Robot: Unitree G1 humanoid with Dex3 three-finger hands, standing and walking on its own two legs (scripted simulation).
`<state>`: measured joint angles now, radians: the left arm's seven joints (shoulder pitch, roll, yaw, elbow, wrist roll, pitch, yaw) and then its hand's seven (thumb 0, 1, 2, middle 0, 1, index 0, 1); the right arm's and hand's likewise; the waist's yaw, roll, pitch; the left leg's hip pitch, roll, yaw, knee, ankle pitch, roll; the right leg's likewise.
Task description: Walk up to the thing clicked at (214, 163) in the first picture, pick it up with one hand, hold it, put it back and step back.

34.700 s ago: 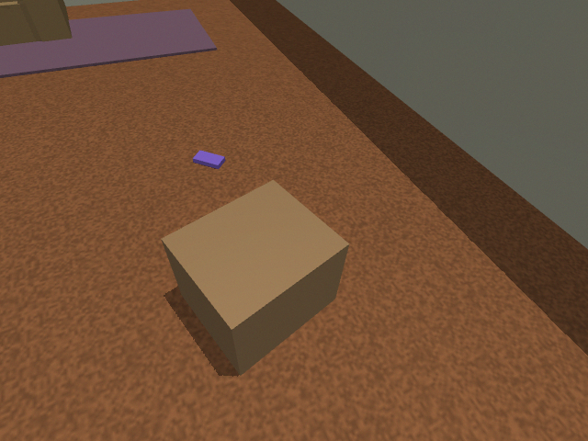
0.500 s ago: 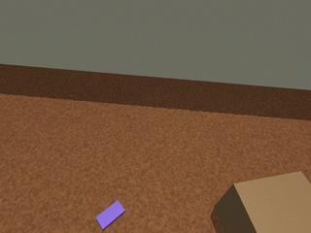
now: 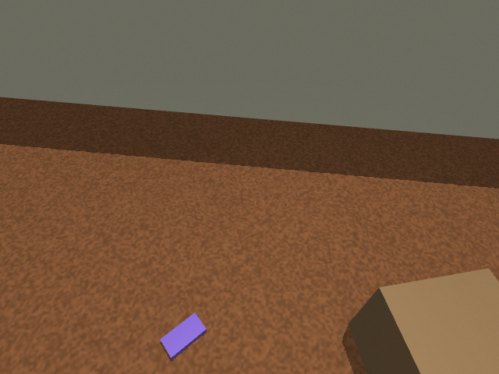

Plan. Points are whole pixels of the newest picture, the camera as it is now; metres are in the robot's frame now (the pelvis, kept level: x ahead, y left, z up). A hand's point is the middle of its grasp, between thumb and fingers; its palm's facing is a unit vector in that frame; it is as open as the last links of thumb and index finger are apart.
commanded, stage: walk up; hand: left
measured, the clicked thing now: (183, 335) +0.40 +0.21 -0.77
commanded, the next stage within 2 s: stand in 1.10 s
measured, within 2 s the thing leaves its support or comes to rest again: neither
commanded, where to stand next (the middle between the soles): +0.01 +0.02 m, yaw +1 degrees
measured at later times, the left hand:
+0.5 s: hand out of the picture +0.06 +0.27 -0.16, palm faces +0.00 -0.93 -0.36, open 7.4 cm
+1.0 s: hand out of the picture +0.09 +0.27 -0.15, palm faces +0.00 -0.93 -0.37, open 7.4 cm
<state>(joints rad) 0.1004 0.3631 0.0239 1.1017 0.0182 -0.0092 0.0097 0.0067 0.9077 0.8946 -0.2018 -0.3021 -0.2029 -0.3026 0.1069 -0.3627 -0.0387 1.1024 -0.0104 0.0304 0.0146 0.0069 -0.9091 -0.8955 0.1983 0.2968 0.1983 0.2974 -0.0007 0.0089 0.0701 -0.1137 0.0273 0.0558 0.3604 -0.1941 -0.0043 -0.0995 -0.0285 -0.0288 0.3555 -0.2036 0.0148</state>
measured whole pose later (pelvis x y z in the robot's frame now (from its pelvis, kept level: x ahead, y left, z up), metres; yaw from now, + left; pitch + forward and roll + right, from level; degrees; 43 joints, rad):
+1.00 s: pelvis +0.00 +0.00 +0.00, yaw +1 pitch -3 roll +0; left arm 0.10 0.36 0.02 1.09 0.02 -0.01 0.01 0.01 0.91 0.89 -0.20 -0.30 -0.20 -0.30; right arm 0.11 -0.36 -0.04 1.08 -0.01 0.03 0.02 0.01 -0.91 -0.90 0.20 0.30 0.20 0.30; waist 0.00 0.00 0.06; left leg -0.13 0.01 0.04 0.37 -0.20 0.00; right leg -0.11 -0.04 -0.04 0.37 -0.21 0.02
